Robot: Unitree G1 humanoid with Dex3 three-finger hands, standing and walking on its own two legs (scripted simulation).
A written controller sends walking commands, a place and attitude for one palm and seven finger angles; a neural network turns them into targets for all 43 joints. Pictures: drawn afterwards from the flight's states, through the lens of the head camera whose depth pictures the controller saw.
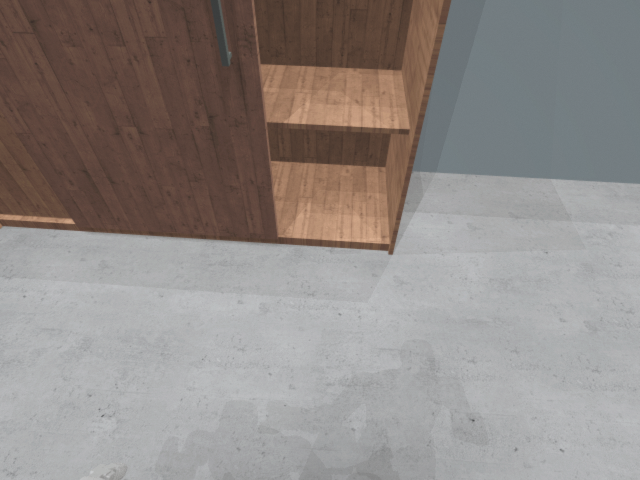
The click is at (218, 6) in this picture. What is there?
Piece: wardrobe's sliding door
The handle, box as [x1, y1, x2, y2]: [210, 0, 231, 65]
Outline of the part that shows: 210,0 222,65 228,65 230,63 229,59 231,54 227,50 219,0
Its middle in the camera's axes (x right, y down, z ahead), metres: -0.25 -0.58 +0.93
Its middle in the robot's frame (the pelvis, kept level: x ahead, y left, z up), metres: +1.09 +0.31 +0.17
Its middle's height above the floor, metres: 0.94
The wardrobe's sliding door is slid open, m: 0.46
